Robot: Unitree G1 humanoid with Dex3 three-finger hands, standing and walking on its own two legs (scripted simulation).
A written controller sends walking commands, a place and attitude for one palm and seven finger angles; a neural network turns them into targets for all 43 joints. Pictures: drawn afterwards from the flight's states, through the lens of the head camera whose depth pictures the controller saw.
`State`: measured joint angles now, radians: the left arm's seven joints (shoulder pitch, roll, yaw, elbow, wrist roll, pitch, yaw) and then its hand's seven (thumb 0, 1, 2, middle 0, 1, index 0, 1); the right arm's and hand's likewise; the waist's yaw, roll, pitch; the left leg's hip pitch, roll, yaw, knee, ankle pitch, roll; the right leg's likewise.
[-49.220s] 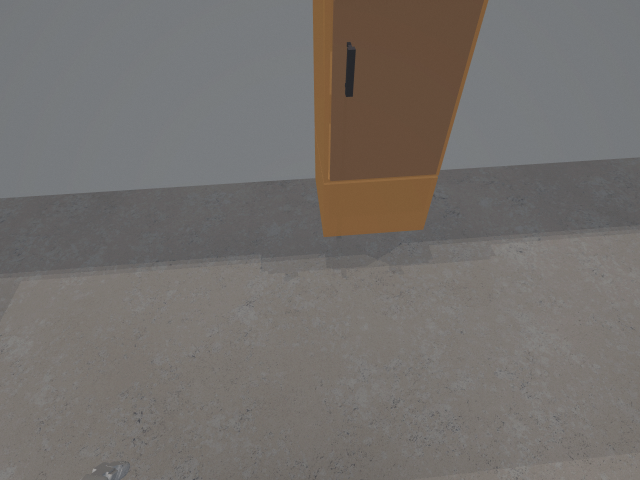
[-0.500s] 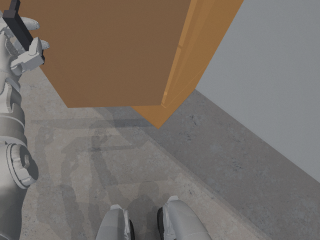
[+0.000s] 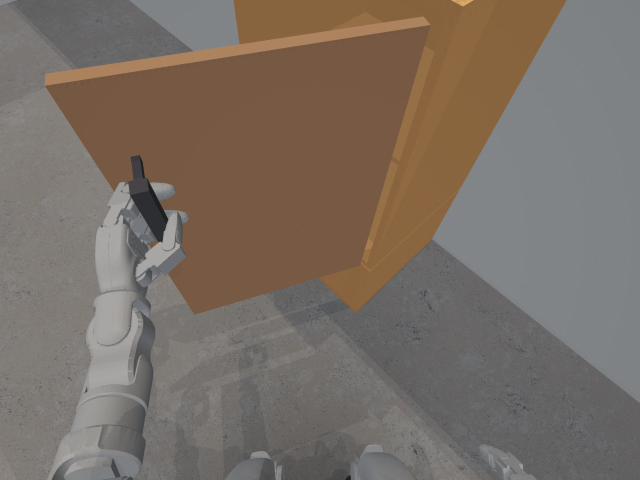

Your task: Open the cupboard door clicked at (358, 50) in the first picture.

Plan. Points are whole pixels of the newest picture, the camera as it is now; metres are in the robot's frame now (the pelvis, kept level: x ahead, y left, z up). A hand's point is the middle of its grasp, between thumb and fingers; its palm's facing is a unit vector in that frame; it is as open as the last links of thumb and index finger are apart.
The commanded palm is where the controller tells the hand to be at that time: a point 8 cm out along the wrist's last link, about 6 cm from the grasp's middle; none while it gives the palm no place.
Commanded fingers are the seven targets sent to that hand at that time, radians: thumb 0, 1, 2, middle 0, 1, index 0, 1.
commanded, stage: pull the door open along its arc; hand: left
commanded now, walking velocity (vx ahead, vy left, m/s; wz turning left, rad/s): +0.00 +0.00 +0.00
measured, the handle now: (155, 207) +0.44 +0.22 +0.05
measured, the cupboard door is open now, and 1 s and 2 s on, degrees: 65 90 90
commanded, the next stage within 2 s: open thumb and fingers to let go in 0.46 s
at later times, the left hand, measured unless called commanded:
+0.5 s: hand (239, 322) +0.29 +0.10 +0.05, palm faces +0.43 -0.90 +0.02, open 6.1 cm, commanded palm +0.23 +0.13 +0.04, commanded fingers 0.00 0.90 0.90 -0.40 -1.35 -0.40 -1.35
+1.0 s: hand (250, 331) +0.28 +0.08 +0.04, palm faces +0.44 -0.90 +0.00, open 11.1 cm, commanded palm +0.23 +0.13 +0.04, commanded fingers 0.00 -0.50 0.30 -0.29 -1.15 -0.29 -1.15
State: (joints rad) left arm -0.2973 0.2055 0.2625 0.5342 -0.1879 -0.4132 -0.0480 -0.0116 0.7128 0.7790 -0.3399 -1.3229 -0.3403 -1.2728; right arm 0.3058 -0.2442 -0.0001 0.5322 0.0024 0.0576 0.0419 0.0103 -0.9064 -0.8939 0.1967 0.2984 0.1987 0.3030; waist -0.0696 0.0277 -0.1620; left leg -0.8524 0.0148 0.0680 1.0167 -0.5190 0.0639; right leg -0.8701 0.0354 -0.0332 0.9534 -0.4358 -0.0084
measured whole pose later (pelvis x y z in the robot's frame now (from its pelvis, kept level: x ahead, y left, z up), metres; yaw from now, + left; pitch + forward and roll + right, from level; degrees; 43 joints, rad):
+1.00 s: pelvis -0.02 -0.06 +0.00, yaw +5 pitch +14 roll +1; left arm 0.00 -0.03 -0.07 0.32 0.01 -0.43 0.44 0.00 -0.06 0.49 -0.33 -1.25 -0.33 -1.24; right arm 0.19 -0.20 -0.01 0.60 -0.06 0.00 0.01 0.01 -0.91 -0.89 0.20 0.30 0.20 0.30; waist 0.00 0.03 -0.14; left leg -0.78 -0.01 -0.01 1.02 -0.48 -0.01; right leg -0.80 0.01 -0.11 1.02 -0.47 -0.08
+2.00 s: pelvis -0.03 -0.01 -0.01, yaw +4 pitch +13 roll -1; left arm 0.20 0.13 -0.09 0.09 -0.10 -0.40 -0.04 -0.01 -0.50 0.30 -0.14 -0.30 -0.15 -0.30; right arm 0.24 -0.23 0.01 0.47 0.00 -0.03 0.00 0.02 -0.91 -0.89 0.20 0.30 0.20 0.30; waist -0.01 0.03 -0.13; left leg -0.82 -0.02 0.03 1.11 -0.52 0.05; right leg -0.83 0.00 -0.07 1.07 -0.48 -0.03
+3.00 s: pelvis -0.02 -0.01 -0.01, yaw +4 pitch +13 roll -3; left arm 0.48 0.27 0.14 -0.21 -0.28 -0.30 -0.25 -0.01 -0.50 0.30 -0.15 -0.30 -0.16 -0.30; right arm 0.26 -0.22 0.03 0.44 0.04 -0.08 -0.07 0.02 -0.90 -0.89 0.20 0.30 0.20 0.30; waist 0.00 0.05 -0.15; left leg -0.80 -0.01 -0.01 1.12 -0.54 0.05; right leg -0.79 0.01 -0.11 1.05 -0.49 -0.03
